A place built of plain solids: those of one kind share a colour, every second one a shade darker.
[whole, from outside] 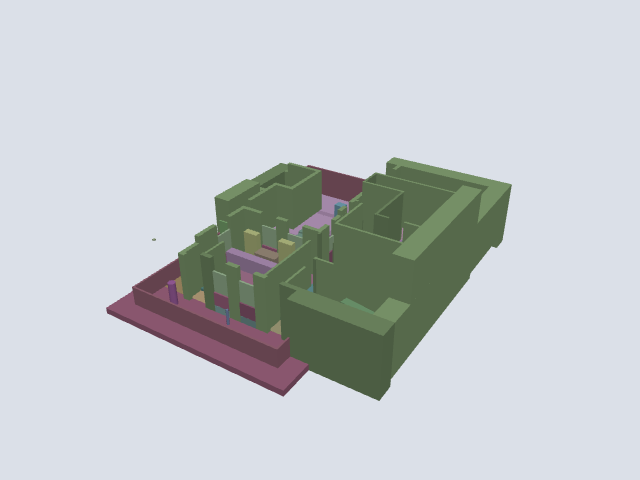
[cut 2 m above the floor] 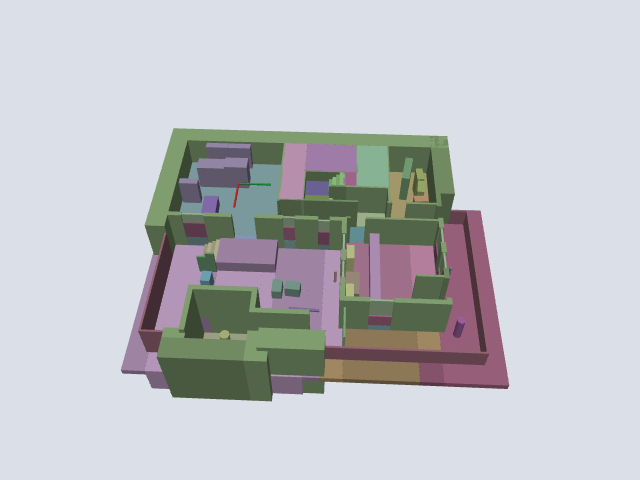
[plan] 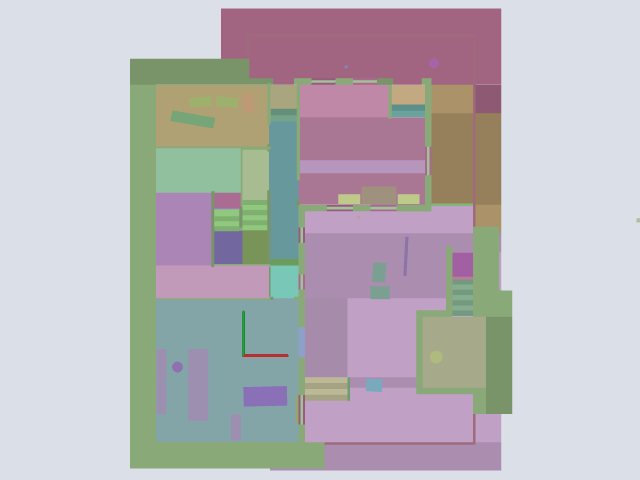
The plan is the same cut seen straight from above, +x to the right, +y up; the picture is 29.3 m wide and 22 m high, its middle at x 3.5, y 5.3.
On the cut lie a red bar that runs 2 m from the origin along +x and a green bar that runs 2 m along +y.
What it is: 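A small town's post office; a public office behind a porch, a corridor and offices, a sorting office with a loading bank on its yard, rooms upstairs and a boiler cellar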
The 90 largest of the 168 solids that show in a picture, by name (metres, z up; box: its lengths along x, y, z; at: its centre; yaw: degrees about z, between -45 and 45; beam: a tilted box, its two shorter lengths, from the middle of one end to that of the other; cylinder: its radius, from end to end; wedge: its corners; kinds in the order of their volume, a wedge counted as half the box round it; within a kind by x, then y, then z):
{
 "wall_plaster_1": {"box": [1.2, 9.0, 3.6], "at": [-4.61, -0.67, 2.23]},
 "wall_plaster_2": {"box": [1.2, 9.28, 6.18], "at": [-4.61, 6.07, 3.17]},
 "wall_plaster_3": {"box": [1.2, 5.3, 3.6], "at": [-4.61, 10.96, 1.88]},
 "wall_plaster_4": {"box": [5.48, 1.2, 4.08], "at": [-2.48, 13.01, 1.64]},
 "wall_plaster_5": {"box": [4.04, 0.15, 6.18], "at": [-2.07, 9.51, 3.17]},
 "wall_plaster_6": {"box": [5.33, 0.15, 6.66], "at": [-1.43, 2.63, 2.93]},
 "wall_plaster_7": {"box": [0.15, 2.78, 6.18], "at": [-1.41, 5.45, 3.17]},
 "wall_plaster_8": {"box": [8.93, 1.2, 4.43], "at": [-0.75, -4.57, 1.81]},
 "wall_plaster_9": {"box": [2.73, 0.15, 6.66], "at": [-0.13, 4.13, 2.93]},
 "wall_plaster_10": {"box": [0.15, 2.9, 6.18], "at": [-0.13, 8.14, 3.17]},
 "wall_plaster_11": {"box": [1.4, 0.3, 4.08], "at": [0.66, 12.56, 1.64]},
 "wall_plaster_12": {"box": [0.15, 1.65, 6.66], "at": [1.16, 3.38, 2.93]},
 "wall_plaster_13": {"box": [0.15, 3.52, 4.08], "at": [1.16, 5.82, 1.64]},
 "wall_plaster_14": {"box": [0.15, 1.83, 4.08], "at": [1.16, 11.57, 1.64]},
 "wall_plaster_15": {"box": [0.15, 2.77, 4.08], "at": [2.51, 9.42, 1.64]},
 "wall_plaster_16": {"box": [0.15, 1.83, 4.08], "at": [2.51, 11.57, 1.64]},
 "wall_plaster_17": {"box": [0.3, 1.11, 4.43], "at": [2.66, -3.71, 1.81]},
 "wall_plaster_18": {"box": [0.3, 1.11, 4.43], "at": [2.66, -1.25, 1.81]},
 "wall_plaster_19": {"box": [0.3, 1.2, 4.43], "at": [2.66, -0.69, 1.81]},
 "wall_plaster_20": {"box": [0.3, 1.62, 4.43], "at": [2.66, 2.12, 1.81]},
 "wall_plaster_21": {"box": [0.3, 0.7, 4.43], "at": [2.66, 2.68, 1.81]},
 "wall_plaster_22": {"box": [0.3, 0.7, 4.43], "at": [2.66, 4.08, 1.81]},
 "wall_plaster_23": {"box": [0.3, 1.34, 4.08], "at": [2.66, 4.5, 1.64]},
 "wall_plaster_24": {"box": [0.3, 1.04, 4.08], "at": [2.66, 6.39, 1.64]},
 "wall_plaster_25": {"box": [0.8, 0.3, 4.08], "at": [2.71, 12.56, 1.64]},
 "wall_plaster_26": {"box": [1.3, 0.3, 4.08], "at": [3.16, 6.76, 1.64]},
 "wall_plaster_27": {"box": [0.8, 0.3, 4.08], "at": [4.61, 12.56, 1.64]},
 "wall_plaster_28": {"box": [0.8, 0.3, 4.08], "at": [5.41, 6.76, 1.64]},
 "wall_plaster_29": {"box": [0.75, 0.3, 4.08], "at": [6.49, 12.56, 1.64]},
 "wall_plaster_30": {"box": [0.15, 1.63, 4.08], "at": [6.71, 11.67, 1.64]},
 "wall_plaster_31": {"box": [1.6, 0.3, 4.08], "at": [7.81, 6.76, 1.64]},
 "wall_plaster_32": {"box": [0.3, 3.86, 5.26], "at": [8.06, 0.16, 0.57]},
 "wall_plaster_33": {"box": [0.3, 1.66, 4.08], "at": [8.46, 7.44, 1.64]},
 "wall_plaster_34": {"box": [0.3, 1.66, 4.08], "at": [8.46, 10.4, 1.64]},
 "wall_plaster_35": {"box": [0.3, 2.08, 3.6], "at": [8.46, 11.67, 1.4]},
 "wall_plaster_36": {"box": [1.66, 0.3, 5.26], "at": [8.74, 1.94, 0.57]},
 "wall_plaster_37": {"box": [2.9, 0.3, 5.26], "at": [9.36, -1.62, 0.57]},
 "wall_plaster_38": {"box": [0.3, 2.12, 5.26], "at": [9.43, 2.85, 0.57]},
 "wall_plaster_39": {"box": [0.3, 1.7, 5.26], "at": [9.43, 4.16, 0.57]},
 "wall_plaster_40": {"box": [1.2, 3.5, 5.26], "at": [11.11, 4.16, 0.57]},
 "wall_plaster_41": {"box": [1.8, 1.2, 4.56], "at": [11.41, -2.07, 0.22]},
 "wall_plaster_42": {"box": [1.8, 1.2, 4.56], "at": [11.41, 2.39, 0.22]},
 "wall_plaster_43": {"box": [1.2, 5.66, 4.56], "at": [11.71, 0.16, 0.22]},
 "yard_yardp_concrete_1": {"box": [5.7, 0.48, 2.06], "at": [5.36, -1.23, -1.03]},
 "yard_yardp_concrete_2": {"box": [7.06, 2.08, 2.06], "at": [6.04, 3.67, -1.03]},
 "yard_yardp_concrete_3": {"box": [3.45, 2.77, 2.06], "at": [6.49, 0.4, -1.03]},
 "yard_yardp_concrete_4": {"box": [10.6, 1.3, 0.4], "at": [6.51, -4.62, -0.2]},
 "yard_yardp_concrete_5": {"box": [8.0, 1.3, 0.4], "at": [6.51, 6.26, -0.2]},
 "yard_yardp_concrete_6": {"box": [9.3, 2.5, 2.06], "at": [7.16, -2.72, -1.03]},
 "yard_yardp_concrete_7": {"box": [9.3, 0.9, 0.4], "at": [7.16, 5.16, -0.2]},
 "yard_yardp_concrete_8": {"box": [4.81, 0.84, 2.06], "at": [7.17, 2.21, -1.03]},
 "yard_yardp_concrete_9": {"box": [1.3, 2.92, 2.06], "at": [11.16, 3.25, -1.03]},
 "floor_sortp_lino_1": {"box": [6.53, 6.6, 1.23], "at": [-0.75, -0.67, 0.21]},
 "floor_up2bp_lino_1": {"box": [5.18, 1.5, 3.46], "at": [-1.43, 3.38, 1.33]},
 "floor_publicp_floorboards_1": {"box": [4.2, 1.48, 0.88], "at": [4.61, 11.67, 0.04]},
 "floor_publicp_floorboards_2": {"box": [5.8, 4.02, 0.88], "at": [5.41, 8.92, 0.04]},
 "floor_up2p_lino_1": {"box": [2.6, 3.33, 2.98], "at": [-2.71, 5.8, 1.57]},
 "floor_uplandp_lino_1": {"box": [3.89, 2.05, 2.98], "at": [-2.07, 8.49, 1.57]},
 "yard_forep_concrete_1": {"box": [12.85, 3.5, 0.4], "at": [5.39, 14.16, -0.2]},
 "floor_officep_lino_1": {"box": [5.18, 2.9, 0.88], "at": [-1.43, 10.96, 0.04]},
 "floor_bank_asphalt_1": {"box": [2.25, 3.62, 1.23], "at": [3.64, 0.82, 0.21]},
 "frame_1": {"box": [0.45, 1.5, 1.85], "at": [-3.77, -1.94, 1.75]},
 "frame_2": {"box": [0.45, 1.5, 1.85], "at": [-3.77, -0.44, 1.75]},
 "frame_3": {"box": [0.92, 1.8, 1.75], "at": [-2.08, -2.09, 1.71]},
 "frame_4": {"box": [0.92, 1.5, 1.9], "at": [-2.08, -0.44, 1.78]},
 "frame_5": {"box": [0.45, 1.2, 1.8], "at": [-0.35, -3.29, 1.73]},
 "fence_metal_1": {"box": [10.49, 0.12, 1.65], "at": [5.39, 14.67, 0.42]},
 "fence_metal_2": {"box": [8.24, 0.12, 2.6], "at": [6.51, -4.03, 0.9]},
 "fence_metal_3": {"box": [0.12, 2.62, 4.26], "at": [10.57, -2.78, 0.07]},
 "fence_metal_4": {"box": [0.12, 10.14, 1.65], "at": [10.57, 9.66, 0.42]},
 "floor_cor1p_tile_1": {"box": [1.35, 6.6, 0.88], "at": [1.84, 7.43, 0.04]},
 "yard_forewp_concrete_1": {"box": [2.2, 1.3, 0.4], "at": [9.41, 11.76, -0.2]},
 "yard_forewp_concrete_2": {"box": [3.5, 4.2, 0.4], "at": [10.06, 9.01, -0.2]},
 "floor_tile_1": {"box": [1.29, 3.71, 0.88], "at": [0.52, 7.66, 0.04]},
 "floor_boilerp_stone_1": {"box": [2.9, 3.26, 0.4], "at": [9.66, 0.16, -1.86]},
 "counter_main_1": {"box": [5.72, 0.6, 1.02], "at": [5.45, 8.66, 0.99]},
 "floor_back_1": {"box": [1.29, 1.52, 1.56], "at": [-0.7, 4.96, 1.21]},
 "floor_back_l1a_1": {"box": [1.14, 1.55, 1.56], "at": [0.52, 4.98, 1.21]},
 "floor_lino_1": {"box": [1.29, 0.7, 2.98], "at": [-0.77, 7.11, 1.57]},
 "floor_cor2p_tile_1": {"box": [1.35, 1.5, 1.23], "at": [1.84, 3.38, 0.21]},
 "floor_cel0p_concrete_1": {"box": [0.94, 1.1, 2.06], "at": [10.04, 4.16, -1.03]},
 "shelf_office_1": {"box": [2.0, 0.5, 1.99], "at": [-2.33, 10.82, 1.48], "yaw": -9.9},
 "cabinet_office_1": {"box": [1.0, 0.45, 1.84], "at": [-1.98, 11.63, 1.4], "yaw": 4.7},
 "cabinet_office_2": {"box": [1.0, 0.45, 1.92], "at": [-0.76, 11.62, 1.44], "yaw": -5.8},
 "ftable_sort_1": {"box": [2.0, 0.9, 0.85], "at": [0.99, -1.87, 1.25], "yaw": 1.4},
 "floor_porchp_stone_1": {"box": [1.6, 1.48, 0.4], "at": [7.51, 11.67, -0.2]},
 "desk_clerk_1": {"box": [1.6, 0.8, 0.74], "at": [6.2, 7.35, 0.85]},
 "floor_cor0p_tile_1": {"box": [1.35, 1.68, 0.4], "at": [1.84, 11.57, -0.2]},
 "step_back_1": {"box": [1.14, 0.32, 2.42], "at": [-0.77, 6.55, 1.64]},
 "cabinet_clerk_1": {"box": [1.0, 0.45, 1.94], "at": [4.84, 7.18, 1.45]}
}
